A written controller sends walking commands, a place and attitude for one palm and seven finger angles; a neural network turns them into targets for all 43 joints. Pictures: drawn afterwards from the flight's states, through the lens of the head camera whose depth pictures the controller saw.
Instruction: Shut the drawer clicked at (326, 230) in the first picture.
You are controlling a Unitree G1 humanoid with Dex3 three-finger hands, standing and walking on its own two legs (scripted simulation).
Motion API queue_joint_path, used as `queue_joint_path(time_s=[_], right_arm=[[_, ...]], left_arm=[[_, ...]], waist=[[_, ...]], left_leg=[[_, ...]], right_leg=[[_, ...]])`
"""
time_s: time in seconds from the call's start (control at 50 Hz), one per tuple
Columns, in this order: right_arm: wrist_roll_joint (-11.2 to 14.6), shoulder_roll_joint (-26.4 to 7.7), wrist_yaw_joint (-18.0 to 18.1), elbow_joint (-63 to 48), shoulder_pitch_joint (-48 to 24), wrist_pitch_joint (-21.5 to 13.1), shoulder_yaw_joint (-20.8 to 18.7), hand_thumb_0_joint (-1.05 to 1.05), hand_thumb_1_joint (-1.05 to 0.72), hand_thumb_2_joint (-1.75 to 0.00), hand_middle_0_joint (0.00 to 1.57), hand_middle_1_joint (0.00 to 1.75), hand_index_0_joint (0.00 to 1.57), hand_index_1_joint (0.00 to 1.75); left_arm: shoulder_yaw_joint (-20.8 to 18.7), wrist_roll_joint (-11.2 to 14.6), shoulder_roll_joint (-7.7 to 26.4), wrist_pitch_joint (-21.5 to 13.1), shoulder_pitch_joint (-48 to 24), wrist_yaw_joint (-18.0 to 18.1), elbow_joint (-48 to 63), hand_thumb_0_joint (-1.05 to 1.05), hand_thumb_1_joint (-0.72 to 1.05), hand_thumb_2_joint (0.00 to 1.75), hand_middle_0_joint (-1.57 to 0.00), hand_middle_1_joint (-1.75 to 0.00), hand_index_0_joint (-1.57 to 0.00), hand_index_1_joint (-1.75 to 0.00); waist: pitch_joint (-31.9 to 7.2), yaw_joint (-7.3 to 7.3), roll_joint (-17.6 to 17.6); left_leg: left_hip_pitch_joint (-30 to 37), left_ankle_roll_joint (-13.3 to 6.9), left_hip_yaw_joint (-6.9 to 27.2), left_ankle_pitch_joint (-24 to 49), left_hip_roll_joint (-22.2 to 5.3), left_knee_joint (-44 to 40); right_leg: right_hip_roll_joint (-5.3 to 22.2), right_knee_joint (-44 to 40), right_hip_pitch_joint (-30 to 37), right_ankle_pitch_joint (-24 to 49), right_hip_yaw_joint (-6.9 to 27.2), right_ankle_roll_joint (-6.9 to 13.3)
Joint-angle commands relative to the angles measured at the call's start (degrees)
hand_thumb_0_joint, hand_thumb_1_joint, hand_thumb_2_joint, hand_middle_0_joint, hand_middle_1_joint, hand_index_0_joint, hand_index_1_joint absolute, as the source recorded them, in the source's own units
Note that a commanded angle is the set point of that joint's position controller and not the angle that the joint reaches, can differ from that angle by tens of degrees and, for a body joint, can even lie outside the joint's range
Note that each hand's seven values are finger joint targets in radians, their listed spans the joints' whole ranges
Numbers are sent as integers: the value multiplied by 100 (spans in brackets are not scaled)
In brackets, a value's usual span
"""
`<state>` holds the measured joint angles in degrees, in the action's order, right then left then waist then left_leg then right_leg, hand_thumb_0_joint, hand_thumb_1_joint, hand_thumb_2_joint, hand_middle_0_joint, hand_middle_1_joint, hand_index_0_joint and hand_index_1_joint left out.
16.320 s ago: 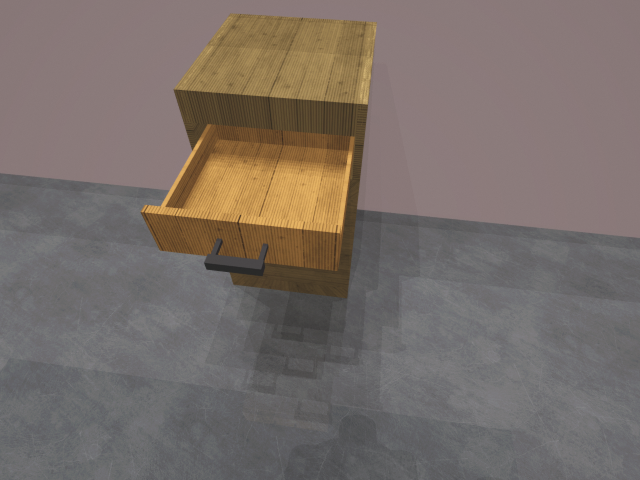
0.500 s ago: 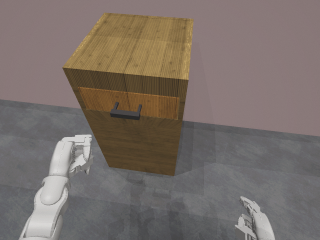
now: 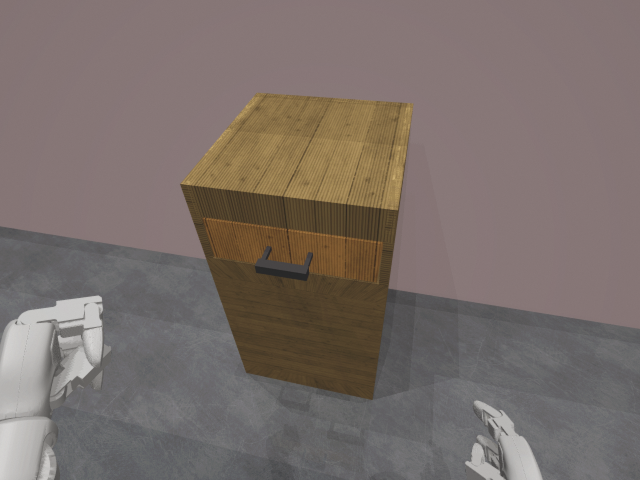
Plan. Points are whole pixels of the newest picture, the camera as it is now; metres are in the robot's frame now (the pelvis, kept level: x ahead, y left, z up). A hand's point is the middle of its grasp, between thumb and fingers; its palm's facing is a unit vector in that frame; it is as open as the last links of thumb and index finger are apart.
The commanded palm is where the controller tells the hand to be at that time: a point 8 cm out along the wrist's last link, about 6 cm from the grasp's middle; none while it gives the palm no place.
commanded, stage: draw the hand back to the body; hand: left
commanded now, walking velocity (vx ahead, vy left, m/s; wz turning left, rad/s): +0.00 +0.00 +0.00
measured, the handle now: (285, 261) +0.57 +0.15 -0.12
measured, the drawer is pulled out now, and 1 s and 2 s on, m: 0.00 0.00 0.00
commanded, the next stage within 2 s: step back with the hand held close in 0.22 s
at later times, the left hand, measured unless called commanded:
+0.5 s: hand (75, 353) +0.17 +0.25 +0.17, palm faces +0.41 -0.80 -0.44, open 3.2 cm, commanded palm +0.11 +0.28 +0.18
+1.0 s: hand (31, 423) +0.12 +0.26 +0.16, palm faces +0.37 -0.81 -0.46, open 3.2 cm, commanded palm +0.05 +0.30 +0.18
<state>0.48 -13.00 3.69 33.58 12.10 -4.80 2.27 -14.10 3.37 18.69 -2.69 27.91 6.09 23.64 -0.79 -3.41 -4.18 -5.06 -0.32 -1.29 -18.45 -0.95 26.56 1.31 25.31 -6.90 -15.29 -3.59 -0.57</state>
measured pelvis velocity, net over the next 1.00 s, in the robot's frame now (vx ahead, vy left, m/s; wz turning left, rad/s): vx -0.08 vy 0.02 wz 0.00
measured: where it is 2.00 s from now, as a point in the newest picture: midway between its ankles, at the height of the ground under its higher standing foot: outside the picture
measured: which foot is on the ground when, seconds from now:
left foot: down 0.00-1.00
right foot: down 0.00-1.00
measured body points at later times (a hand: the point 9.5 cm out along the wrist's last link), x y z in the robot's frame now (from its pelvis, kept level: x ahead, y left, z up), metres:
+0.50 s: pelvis -0.02 +0.00 +0.00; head -0.03 -0.02 +0.45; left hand +0.15 +0.29 +0.19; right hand +0.16 -0.23 -0.08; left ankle -0.04 +0.11 -0.74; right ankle -0.02 -0.12 -0.74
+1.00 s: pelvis -0.08 +0.02 -0.01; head -0.05 +0.02 +0.44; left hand +0.09 +0.30 +0.18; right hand +0.10 -0.22 -0.08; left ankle -0.04 +0.11 -0.74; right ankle -0.02 -0.12 -0.74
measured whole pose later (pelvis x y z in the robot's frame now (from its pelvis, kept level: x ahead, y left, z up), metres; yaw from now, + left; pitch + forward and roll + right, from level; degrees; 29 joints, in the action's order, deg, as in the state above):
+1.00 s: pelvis -0.08 +0.02 -0.01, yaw +0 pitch +0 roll -1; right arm 0.2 -11.9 4.2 31.7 10.7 -2.9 0.0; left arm -20.6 1.4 21.0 -13.7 34.6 8.7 31.3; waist 1.8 -0.5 -0.9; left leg -18.7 -2.2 -2.0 -13.7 0.1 31.7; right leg 2.5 27.3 -19.1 -8.6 -2.7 -1.7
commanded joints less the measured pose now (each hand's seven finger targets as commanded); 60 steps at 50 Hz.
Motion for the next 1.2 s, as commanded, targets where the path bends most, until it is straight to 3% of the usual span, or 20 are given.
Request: queue_joint_path(time_s=[0.0, 0.02, 0.08, 0.14, 0.2, 0.26, 0.32, 0.34, 0.36, 0.38, 0.42, 0.46, 0.56, 0.64, 0.86, 0.94, 0.98, 1.04, 1.12, 1.18], right_arm=[[-2, -477, 32, -921, -738, -470, -240, 0, -90, -90, 20, 30, 20, 30], [9, -479, 38, -932, -739, -503, -257, 0, -90, -90, 20, 30, 20, 30], [12, -506, 54, -804, -698, -499, -275, 0, -90, -90, 20, 30, 20, 30], [-1, -531, 91, -800, -697, -517, -314, 0, -90, -90, 20, 30, 20, 30], [-12, -509, 95, -821, -744, -602, -283, 0, -90, -90, 20, 30, 20, 30], [-20, -496, 104, -794, -759, -698, -285, 0, -90, -90, 20, 30, 20, 30], [-19, -458, 100, -783, -771, -719, -270, 0, -90, -90, 20, 30, 20, 30], [-19, -656, 66, -901, -642, -552, -343, 0, -90, -90, 20, 30, 20, 30], [-24, -547, 79, -813, -605, -483, -326, 0, -90, -90, 20, 30, 20, 30], [-56, -538, 81, -721, -605, -406, -351, 0, -90, -90, 20, 30, 20, 30], [-76, -610, 36, -787, -621, -273, -412, 0, -90, -90, 20, 30, 20, 30], [-85, -629, 36, -856, -683, -192, -452, 0, -90, -90, 20, 30, 20, 30], [-59, -643, 87, -1039, -751, -19, -515, 0, -90, -90, 20, 30, 20, 30], [-39, -622, 130, -1103, -698, 26, -533, 0, -90, -90, 20, 30, 20, 30], [-42, -685, 142, -1086, -641, -68, -565, 0, -90, -90, 20, 30, 20, 30], [-43, -668, 111, -1052, -564, -111, -563, 0, -90, -90, 20, 30, 20, 30], [-56, -663, 120, -1048, -575, -121, -556, 0, -90, -90, 20, 30, 20, 30], [-50, -700, 115, -1067, -563, -158, -558, 0, -90, -90, 20, 30, 20, 30], [-34, -731, 145, -1119, -606, -262, -563, 0, -90, -90, 20, 30, 20, 30], [-32, -695, 144, -1098, -604, -313, -607, 0, -90, -90, 20, 30, 20, 30]], left_arm=[[-928, 33, 1083, -536, -191, 129, 1701, 0, 90, 90, -140, -160, -140, -160], [-1012, 29, 1127, -576, -140, 142, 1841, 0, 90, 90, -140, -160, -140, -160], [-665, 14, 705, -532, -143, 105, 1170, 0, 90, 90, -140, -160, -140, -160], [-771, -24, 821, -615, -272, 136, 1238, 0, 90, 90, -140, -160, -140, -160], [-814, -46, 949, -695, -434, 163, 1517, 0, 90, 90, -140, -160, -140, -160], [-934, -63, 1066, -715, -247, 199, 1583, 0, 90, 90, -140, -160, -140, -160], [-901, -37, 965, -712, -221, 192, 1476, 0, 90, 90, -140, -160, -140, -160], [-1733, -1, 1692, -1013, -999, 216, 1908, 0, 90, 90, -140, -160, -140, -160], [-1784, -36, 1715, -1135, -988, 205, 1638, 0, 90, 90, -140, -160, -140, -160], [-1411, -70, 1174, -1118, -222, 161, 1062, 0, 90, 90, -140, -160, -140, -160], [-1066, -78, 824, -1139, 290, 104, 1083, 0, 90, 90, -140, -160, -140, -160], [-1056, -70, 828, -1173, 510, 107, 1210, 0, 90, 90, -140, -160, -140, -160], [-1428, -54, 1276, -1242, 773, 214, 1748, 0, 90, 90, -140, -160, -140, -160], [-1427, -41, 1273, -1266, 845, 260, 1940, 0, 90, 90, -140, -160, -140, -160], [-1375, -143, 1229, -1398, 576, 355, 1869, 0, 90, 90, -140, -160, -140, -160], [-1363, -157, 1214, -1470, 586, 395, 1903, 0, 90, 90, -140, -160, -140, -160], [-1359, -160, 1230, -1498, 560, 411, 1983, 0, 90, 90, -140, -160, -140, -160], [-1354, -187, 1220, -1561, 559, 430, 2114, 0, 90, 90, -140, -160, -140, -160], [-1494, -274, 1251, -1612, 607, 434, 2204, 0, 90, 90, -140, -160, -140, -160], [-1641, -289, 1313, -1646, 629, 393, 2210, 0, 90, 90, -140, -160, -140, -160]], waist=[[-319, 7, 124], [-340, -7, 117], [304, 107, 421], [56, 66, 379], [-126, 17, -16], [-258, -30, -4], [-58, -18, 246], [486, 256, 425], [558, 275, 456], [526, 310, 603], [84, 332, 367], [-221, 308, 171], [-855, 240, 213], [-833, 255, 76], [-215, 338, 200], [-183, 380, 457], [-148, 398, 371], [-210, 403, 18], [-319, 338, -529], [-398, 334, -163]], left_leg=[[-194, -81, 40, 1861, -59, -349], [-192, -78, 39, 1824, -64, -345], [-347, -106, 8, 1351, -87, -388], [-287, -148, 12, 1203, -65, -384], [-270, -122, 76, 1153, -37, -430], [-223, -107, 62, 1373, -50, -400], [-315, -117, 48, 1327, -56, -406], [-819, -213, 86, 807, -124, -235], [-827, -192, 178, 572, -70, -168], [-698, -195, 159, 748, -97, -109], [-565, -205, 123, 1187, -186, -203], [-619, -197, 149, 1633, -248, -345], [-733, -182, 261, 2306, -316, -374], [-951, -182, 314, 2475, -374, -359], [-2435, -347, 517, -438, -399, -733], [-2351, -324, 468, -727, -261, -455], [-2263, -308, 470, -698, -258, -452], [-2541, -383, 610, -936, -407, -706], [-3584, -592, 1023, -1367, -785, -1247], [-3689, -585, 939, -1019, -725, -907]], right_leg=[[-64, -267, 262, 1561, 92, 161], [-63, -253, 261, 1506, 94, 160], [-51, -415, -141, 1050, 101, 133], [-26, -399, -69, 855, 138, 134], [-8, -353, 59, 782, 159, 170], [-17, -310, 174, 1030, 163, 178], [-22, -334, 116, 1018, 172, 163], [333, -793, -425, 1085, 902, 171], [481, -955, -566, 892, 964, 235], [500, -937, -671, 979, 896, 243], [462, -676, -436, 1420, 688, 183], [392, -421, -149, 1801, 475, 115], [309, -15, 236, 2308, 346, 57], [239, 217, 233, 2448, 338, 31], [210, 90, 144, 715, 616, 34], [311, -299, -226, 139, 786, 91], [298, -384, -384, -24, 767, 95], [139, -90, -119, 30, 613, 24], [-220, 1093, 890, 908, 446, -67], [-199, 1233, 997, 1577, 617, -54]])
